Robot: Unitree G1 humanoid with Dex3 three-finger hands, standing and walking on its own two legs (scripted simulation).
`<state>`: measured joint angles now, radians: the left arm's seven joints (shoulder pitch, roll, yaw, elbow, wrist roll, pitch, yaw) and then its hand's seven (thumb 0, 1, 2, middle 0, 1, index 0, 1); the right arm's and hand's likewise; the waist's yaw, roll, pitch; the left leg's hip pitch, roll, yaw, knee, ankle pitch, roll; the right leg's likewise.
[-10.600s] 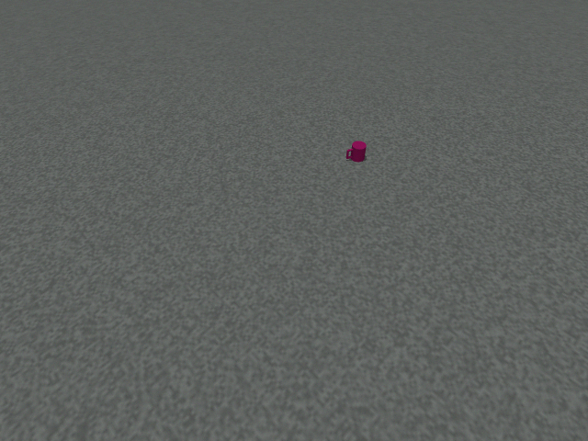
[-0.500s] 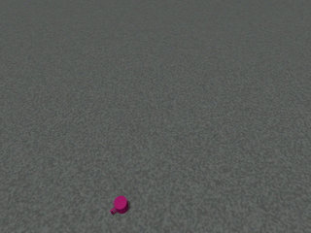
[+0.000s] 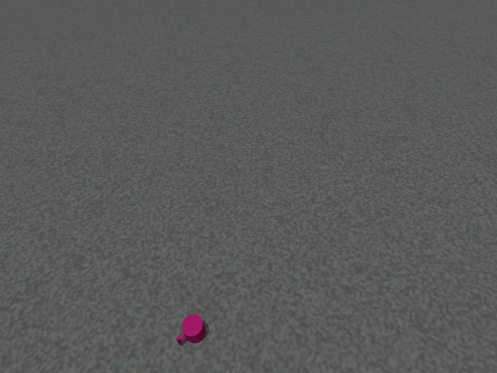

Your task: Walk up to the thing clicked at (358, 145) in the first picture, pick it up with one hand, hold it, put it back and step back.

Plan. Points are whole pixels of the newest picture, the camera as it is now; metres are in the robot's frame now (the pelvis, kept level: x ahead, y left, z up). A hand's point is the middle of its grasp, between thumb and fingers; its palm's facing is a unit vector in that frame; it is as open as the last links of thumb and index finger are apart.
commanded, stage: walk up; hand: left
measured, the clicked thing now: (190, 331) +0.42 +0.26 -0.74
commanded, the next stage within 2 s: none
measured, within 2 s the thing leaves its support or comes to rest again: neither
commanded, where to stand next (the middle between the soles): +0.05 +0.01 m, yaw +0 degrees
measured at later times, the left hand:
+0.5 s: hand out of the picture +0.05 +0.25 -0.17, palm faces +0.00 -0.92 -0.39, open 7.4 cm
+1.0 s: hand out of the picture -0.07 +0.26 -0.16, palm faces +0.11 -0.91 -0.40, open 7.4 cm
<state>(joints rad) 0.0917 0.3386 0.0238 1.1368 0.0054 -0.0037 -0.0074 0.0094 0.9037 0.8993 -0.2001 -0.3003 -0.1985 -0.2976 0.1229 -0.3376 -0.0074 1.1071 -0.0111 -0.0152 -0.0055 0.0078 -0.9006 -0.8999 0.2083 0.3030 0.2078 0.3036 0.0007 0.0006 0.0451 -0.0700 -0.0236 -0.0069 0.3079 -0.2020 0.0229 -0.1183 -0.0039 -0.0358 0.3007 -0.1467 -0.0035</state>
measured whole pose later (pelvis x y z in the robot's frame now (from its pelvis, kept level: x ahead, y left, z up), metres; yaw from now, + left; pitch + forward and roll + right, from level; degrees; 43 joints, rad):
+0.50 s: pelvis -0.05 -0.02 -0.02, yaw +0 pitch -1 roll +1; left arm 0.07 0.38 0.07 0.99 0.01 0.08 -0.01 0.01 0.91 0.90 -0.20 -0.30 -0.20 -0.30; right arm 0.06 -0.38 -0.06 0.98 -0.02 0.05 -0.02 0.01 -0.90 -0.90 0.21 0.30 0.21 0.30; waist 0.00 0.00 0.16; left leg -0.27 -0.01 -0.01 0.54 -0.25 0.01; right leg -0.30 0.02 0.00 0.74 -0.43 -0.04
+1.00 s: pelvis -0.06 -0.02 -0.01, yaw +5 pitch -4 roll -1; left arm 0.34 0.41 0.08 0.90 0.03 -0.02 -0.02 0.01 0.90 0.90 -0.20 -0.30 -0.20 -0.30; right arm 0.20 -0.40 -0.07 0.95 -0.03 0.00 0.04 0.01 -0.90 -0.90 0.21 0.30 0.21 0.30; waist 0.05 0.01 0.10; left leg -0.30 0.01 -0.02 0.60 -0.31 0.00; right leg -0.08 -0.02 -0.08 0.48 -0.33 -0.01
